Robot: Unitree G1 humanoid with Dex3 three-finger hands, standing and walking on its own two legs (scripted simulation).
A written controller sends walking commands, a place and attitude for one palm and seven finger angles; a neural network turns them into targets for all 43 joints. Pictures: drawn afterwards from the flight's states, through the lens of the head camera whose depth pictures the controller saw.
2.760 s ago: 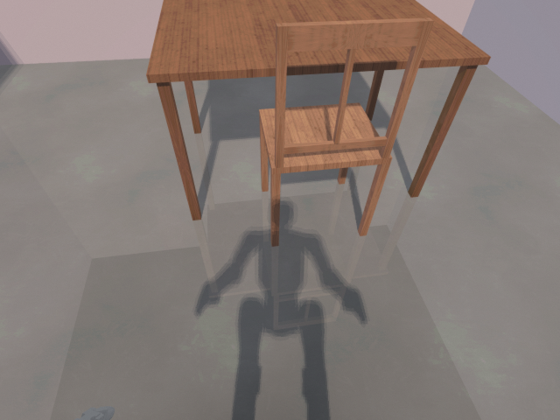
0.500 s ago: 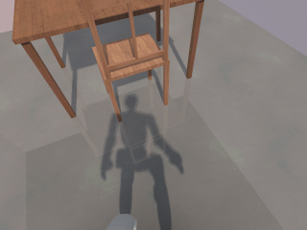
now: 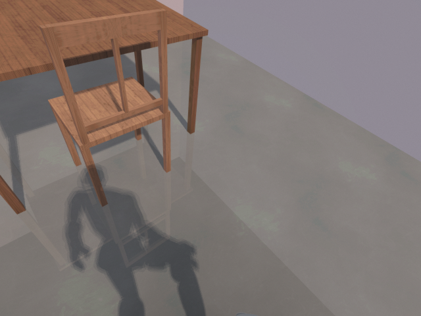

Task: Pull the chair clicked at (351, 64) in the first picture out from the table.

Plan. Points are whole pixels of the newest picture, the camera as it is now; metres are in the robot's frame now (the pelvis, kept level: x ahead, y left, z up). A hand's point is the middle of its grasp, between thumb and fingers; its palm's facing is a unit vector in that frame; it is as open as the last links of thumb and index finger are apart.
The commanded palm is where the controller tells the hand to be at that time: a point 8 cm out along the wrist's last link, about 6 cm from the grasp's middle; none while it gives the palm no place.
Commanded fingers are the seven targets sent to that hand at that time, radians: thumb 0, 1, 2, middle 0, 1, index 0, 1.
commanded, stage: walk to a spot facing it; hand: left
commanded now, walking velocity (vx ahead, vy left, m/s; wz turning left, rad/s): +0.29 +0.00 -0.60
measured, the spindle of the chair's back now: (120, 78) +0.93 +0.42 -0.07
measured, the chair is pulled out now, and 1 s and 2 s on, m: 0.00 0.00 0.00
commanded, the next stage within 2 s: turn to face it in 1.26 s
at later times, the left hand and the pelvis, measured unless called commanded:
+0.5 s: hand (195, 239) +0.36 +0.05 -0.20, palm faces -0.36 -0.92 -0.14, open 7.4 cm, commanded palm none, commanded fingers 0.00 0.90 0.90 -0.20 -0.30 -0.20 -0.30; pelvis +0.18 -0.07 -0.03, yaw -19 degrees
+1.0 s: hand (190, 194) +0.50 +0.08 -0.19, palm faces -0.44 -0.88 -0.18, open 7.4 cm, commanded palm none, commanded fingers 0.00 0.90 0.90 -0.20 -0.30 -0.20 -0.30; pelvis +0.41 -0.09 -0.01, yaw -33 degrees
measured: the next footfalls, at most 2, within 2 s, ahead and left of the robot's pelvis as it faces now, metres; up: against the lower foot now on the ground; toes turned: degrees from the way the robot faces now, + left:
right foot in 0.40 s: +0.26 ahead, -0.16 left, +0.00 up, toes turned -24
left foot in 0.84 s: +0.51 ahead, -0.01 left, +0.00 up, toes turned -19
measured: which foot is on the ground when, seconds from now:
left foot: down 0.00-0.40, up 0.42-0.82, down 0.84-1.00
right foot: up 0.00-0.38, down 0.40-0.86, up 0.88-1.00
